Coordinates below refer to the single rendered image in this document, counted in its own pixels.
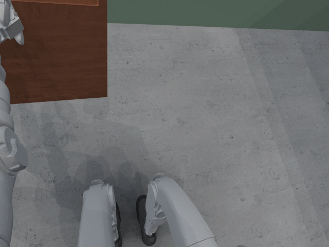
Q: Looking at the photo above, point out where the cabinet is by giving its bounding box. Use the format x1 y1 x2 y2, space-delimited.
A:
0 0 107 104

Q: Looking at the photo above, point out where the left robot upper arm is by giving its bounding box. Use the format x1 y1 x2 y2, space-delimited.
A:
0 126 28 247

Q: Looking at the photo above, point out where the right robot shin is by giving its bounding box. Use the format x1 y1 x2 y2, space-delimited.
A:
144 173 171 235

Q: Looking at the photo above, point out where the left robot thigh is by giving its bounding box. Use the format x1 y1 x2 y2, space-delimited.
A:
77 183 116 247

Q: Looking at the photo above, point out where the robot left forearm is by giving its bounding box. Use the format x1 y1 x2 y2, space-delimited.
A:
0 56 14 131

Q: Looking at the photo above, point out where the robot left hand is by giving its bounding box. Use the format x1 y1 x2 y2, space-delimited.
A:
0 0 24 45

